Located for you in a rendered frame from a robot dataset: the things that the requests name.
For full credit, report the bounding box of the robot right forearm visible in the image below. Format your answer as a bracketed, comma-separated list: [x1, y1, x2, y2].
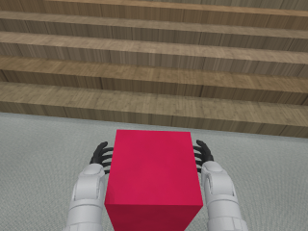
[201, 161, 249, 231]

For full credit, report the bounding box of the left robot hand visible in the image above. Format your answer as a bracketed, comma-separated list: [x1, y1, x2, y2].
[90, 141, 114, 174]

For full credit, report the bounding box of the right robot hand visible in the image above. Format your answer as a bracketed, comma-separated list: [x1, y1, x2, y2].
[192, 140, 214, 173]

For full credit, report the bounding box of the robot left forearm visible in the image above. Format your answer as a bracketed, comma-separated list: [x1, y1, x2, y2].
[62, 163, 106, 231]

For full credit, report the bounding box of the carton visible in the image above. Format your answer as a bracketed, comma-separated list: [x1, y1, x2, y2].
[104, 129, 203, 231]

